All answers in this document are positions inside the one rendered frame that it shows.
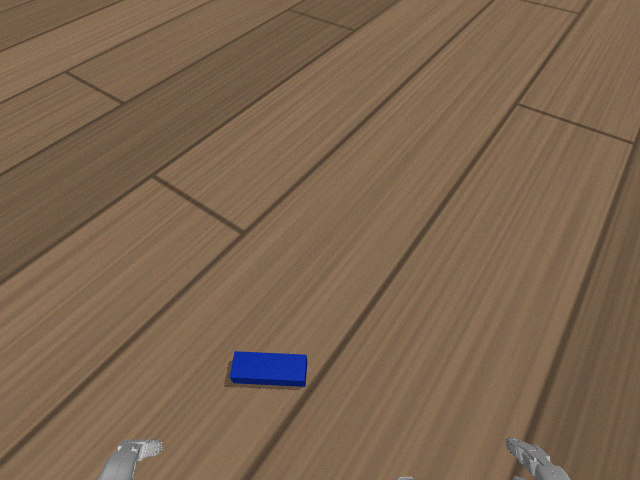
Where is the right robot hand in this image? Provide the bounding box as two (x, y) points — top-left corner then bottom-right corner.
(506, 437), (570, 480)

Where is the carton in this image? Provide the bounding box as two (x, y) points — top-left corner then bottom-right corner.
(230, 351), (307, 387)

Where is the left robot hand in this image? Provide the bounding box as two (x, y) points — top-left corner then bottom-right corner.
(98, 439), (163, 480)

